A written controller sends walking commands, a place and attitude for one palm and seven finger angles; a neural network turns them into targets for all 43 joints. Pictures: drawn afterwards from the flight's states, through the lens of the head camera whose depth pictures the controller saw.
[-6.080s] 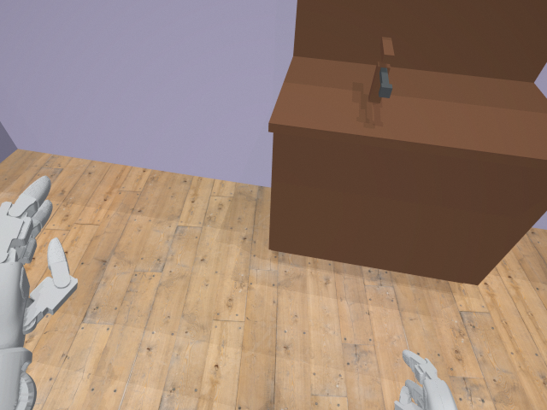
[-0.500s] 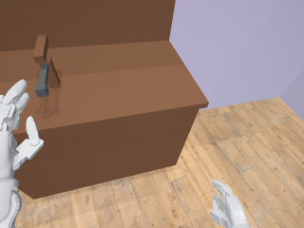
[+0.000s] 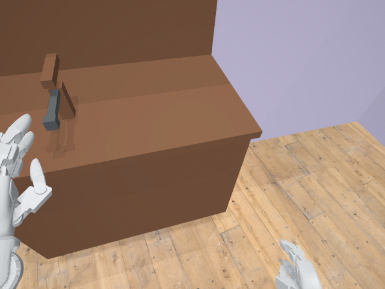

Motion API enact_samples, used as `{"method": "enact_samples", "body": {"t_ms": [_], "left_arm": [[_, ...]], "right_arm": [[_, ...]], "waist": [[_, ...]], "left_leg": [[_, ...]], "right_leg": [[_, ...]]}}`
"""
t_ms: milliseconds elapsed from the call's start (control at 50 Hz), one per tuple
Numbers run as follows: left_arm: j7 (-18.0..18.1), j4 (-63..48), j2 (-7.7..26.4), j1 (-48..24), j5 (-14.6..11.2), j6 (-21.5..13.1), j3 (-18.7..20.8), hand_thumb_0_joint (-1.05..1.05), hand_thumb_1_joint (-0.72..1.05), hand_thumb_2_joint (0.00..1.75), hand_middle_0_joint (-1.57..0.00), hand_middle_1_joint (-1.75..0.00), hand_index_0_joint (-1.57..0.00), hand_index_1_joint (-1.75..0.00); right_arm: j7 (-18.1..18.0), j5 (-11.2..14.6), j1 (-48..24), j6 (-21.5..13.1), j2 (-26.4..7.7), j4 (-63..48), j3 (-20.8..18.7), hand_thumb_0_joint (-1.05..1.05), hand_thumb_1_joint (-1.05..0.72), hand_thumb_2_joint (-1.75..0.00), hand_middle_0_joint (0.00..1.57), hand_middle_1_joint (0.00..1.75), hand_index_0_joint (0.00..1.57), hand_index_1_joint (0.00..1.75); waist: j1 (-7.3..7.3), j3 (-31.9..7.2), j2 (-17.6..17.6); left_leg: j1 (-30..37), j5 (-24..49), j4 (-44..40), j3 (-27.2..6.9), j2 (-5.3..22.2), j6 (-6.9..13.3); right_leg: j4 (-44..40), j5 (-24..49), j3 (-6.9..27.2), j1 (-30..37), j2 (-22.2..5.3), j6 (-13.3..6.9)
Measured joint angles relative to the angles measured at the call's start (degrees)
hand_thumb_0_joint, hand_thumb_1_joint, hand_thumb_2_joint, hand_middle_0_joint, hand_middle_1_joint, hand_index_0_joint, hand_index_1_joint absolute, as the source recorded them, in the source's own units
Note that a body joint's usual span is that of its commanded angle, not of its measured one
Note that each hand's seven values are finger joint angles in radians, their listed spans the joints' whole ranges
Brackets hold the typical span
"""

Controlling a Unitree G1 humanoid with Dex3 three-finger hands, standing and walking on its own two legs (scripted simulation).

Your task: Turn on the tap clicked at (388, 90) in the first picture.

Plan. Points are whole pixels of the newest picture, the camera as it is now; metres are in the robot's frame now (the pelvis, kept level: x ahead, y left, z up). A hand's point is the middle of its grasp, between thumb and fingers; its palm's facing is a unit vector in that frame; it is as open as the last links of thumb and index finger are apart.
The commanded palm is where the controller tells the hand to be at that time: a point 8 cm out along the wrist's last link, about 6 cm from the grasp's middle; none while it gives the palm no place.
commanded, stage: look again from close up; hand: left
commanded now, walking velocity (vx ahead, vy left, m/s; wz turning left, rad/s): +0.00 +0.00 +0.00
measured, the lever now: (51, 122) +0.44 +0.39 +0.06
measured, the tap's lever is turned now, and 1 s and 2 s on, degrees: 0 0 0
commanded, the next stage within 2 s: shuffle to correct the standing spot in 0.12 s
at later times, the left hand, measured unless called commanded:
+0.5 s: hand (44, 196) +0.21 +0.25 +0.15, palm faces +0.41 -0.84 -0.35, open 7.5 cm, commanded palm +0.16 +0.28 +0.17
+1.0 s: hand (40, 155) +0.28 +0.29 +0.16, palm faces +0.45 -0.81 -0.38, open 7.5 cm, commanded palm +0.21 +0.32 +0.17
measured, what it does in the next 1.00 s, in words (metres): lifts its left foot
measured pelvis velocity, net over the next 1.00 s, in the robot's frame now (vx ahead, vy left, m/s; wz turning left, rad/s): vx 0.06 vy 0.03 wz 0.02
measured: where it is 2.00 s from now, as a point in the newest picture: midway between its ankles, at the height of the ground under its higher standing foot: outside the picture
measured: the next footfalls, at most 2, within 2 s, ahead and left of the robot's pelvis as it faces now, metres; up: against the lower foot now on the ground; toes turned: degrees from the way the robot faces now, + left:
right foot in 1.16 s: +0.16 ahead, -0.06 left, +0.00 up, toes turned -3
left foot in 1.36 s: +0.17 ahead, +0.18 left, +0.00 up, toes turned +2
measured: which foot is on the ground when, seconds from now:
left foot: down 0.00-1.00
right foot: down 0.00-0.88, up 0.90-1.00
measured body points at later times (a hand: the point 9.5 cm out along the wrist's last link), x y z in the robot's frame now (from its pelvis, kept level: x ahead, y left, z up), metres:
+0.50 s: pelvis +0.00 +0.00 -0.01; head +0.00 +0.01 +0.44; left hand +0.18 +0.29 +0.17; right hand +0.18 -0.24 -0.08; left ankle +0.00 +0.07 -0.74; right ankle +0.01 -0.12 -0.74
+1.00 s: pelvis +0.06 +0.03 -0.03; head +0.08 +0.05 +0.42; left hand +0.25 +0.33 +0.18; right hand +0.23 -0.18 -0.11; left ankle +0.07 +0.12 -0.74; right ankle +0.02 -0.09 -0.68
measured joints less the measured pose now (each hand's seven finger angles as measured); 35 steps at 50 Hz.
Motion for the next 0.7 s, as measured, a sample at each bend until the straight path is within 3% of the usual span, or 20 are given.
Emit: {"method": "enact_samples", "body": {"t_ms": [340, 540, 660, 700], "left_arm": [[0.0, 1.3, -0.3, 1.0, -0.1, 0.3, -0.7, 0.02, 0.89, 0.9, -0.21, -0.3, -0.21, -0.3], [0.4, -0.4, 0.5, 2.0, 0.0, -1.0, 0.0, 0.02, 0.88, 0.9, -0.22, -0.3, -0.21, -0.3], [0.6, -1.1, 1.5, 0.8, 0.2, -1.8, 1.7, 0.02, 0.89, 0.9, -0.21, -0.3, -0.21, -0.3], [0.6, -1.8, 1.4, 0.7, 0.4, -2.3, 1.6, 0.02, 0.89, 0.9, -0.21, -0.3, -0.21, -0.3]], "right_arm": [[-0.2, 0.0, 0.7, 0.6, -0.9, 0.0, -0.7, 0.01, -0.9, -0.9, 0.2, 0.3, 0.21, 0.3], [0.1, -0.1, 1.6, 0.6, -2.0, 0.9, -2.0, 0.01, -0.9, -0.9, 0.2, 0.3, 0.21, 0.3], [0.4, 0.0, 1.5, -0.4, -0.6, 0.8, -1.6, 0.01, -0.9, -0.9, 0.2, 0.3, 0.21, 0.3], [0.9, 0.0, 1.6, -0.5, -0.3, 0.8, -1.4, 0.01, -0.9, -0.9, 0.2, 0.3, 0.21, 0.3]], "waist": [[-0.51, -1.2, 0.8], [-0.95, -1.9, 0.4], [-1.28, -0.8, -0.8], [-1.53, -0.7, 0.1]], "left_leg": [[-0.7, 0.5, 0.4, -1.0, 0.7, -0.5], [-3.1, -5.0, 8.3, -1.3, -0.4, 0.7], [-2.5, -7.1, 10.0, -0.6, -2.3, 1.6], [-3.0, -8.2, 11.6, -1.0, -1.9, 1.5]], "right_leg": [[-1.3, 1.0, -1.0, 0.3, 0.7, -0.7], [7.6, -5.1, -1.5, -2.3, -0.4, 0.0], [14.4, -9.6, -0.3, -4.0, -2.3, -0.7], [13.6, -10.3, -0.9, -3.3, -2.0, 0.2]]}}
